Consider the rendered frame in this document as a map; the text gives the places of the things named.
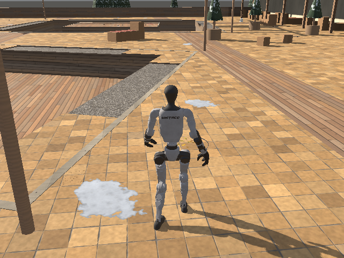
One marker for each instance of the humanoid robot torso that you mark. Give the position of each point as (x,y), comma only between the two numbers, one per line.
(171,129)

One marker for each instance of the robot left hand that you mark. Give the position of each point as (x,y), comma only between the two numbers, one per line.
(149,145)

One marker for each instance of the robot left upper arm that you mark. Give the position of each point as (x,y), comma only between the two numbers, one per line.
(152,120)

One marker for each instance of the robot right forearm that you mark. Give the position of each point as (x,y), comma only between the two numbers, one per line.
(200,144)

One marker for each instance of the right robot thigh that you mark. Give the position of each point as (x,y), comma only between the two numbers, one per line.
(184,163)

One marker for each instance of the robot left forearm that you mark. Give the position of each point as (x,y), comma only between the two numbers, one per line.
(147,138)

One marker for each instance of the robot right hand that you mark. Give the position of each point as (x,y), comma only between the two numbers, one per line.
(206,158)

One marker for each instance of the robot right upper arm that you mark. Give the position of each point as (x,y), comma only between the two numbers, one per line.
(191,122)

